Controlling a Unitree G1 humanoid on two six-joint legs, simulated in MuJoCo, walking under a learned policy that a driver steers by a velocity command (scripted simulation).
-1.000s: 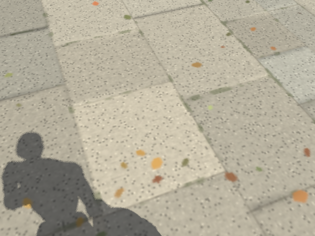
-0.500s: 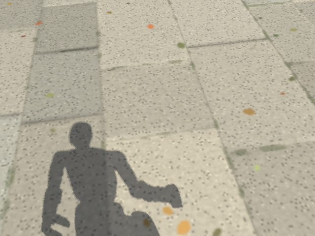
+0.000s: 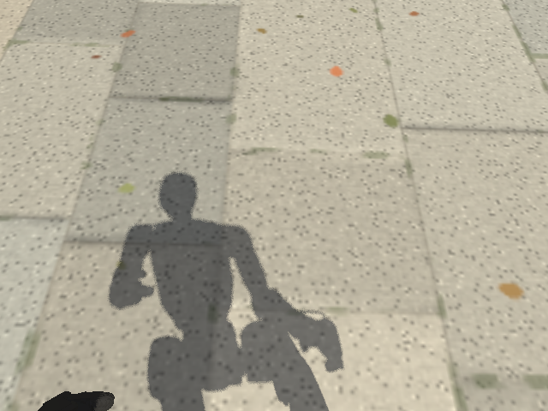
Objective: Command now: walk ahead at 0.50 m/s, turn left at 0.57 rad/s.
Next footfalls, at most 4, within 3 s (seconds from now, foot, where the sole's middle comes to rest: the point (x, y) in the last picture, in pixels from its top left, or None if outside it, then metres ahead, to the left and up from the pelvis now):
0.14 right None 0.26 -0.15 -0.78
0.66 left None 0.46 0.19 -0.78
1.20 right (230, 276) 0.83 0.08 -0.78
1.66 left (156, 203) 1.10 0.30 -0.78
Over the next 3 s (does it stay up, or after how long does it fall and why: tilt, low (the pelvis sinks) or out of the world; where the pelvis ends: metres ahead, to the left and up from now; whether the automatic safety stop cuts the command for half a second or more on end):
stays up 1.61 -0.02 0.00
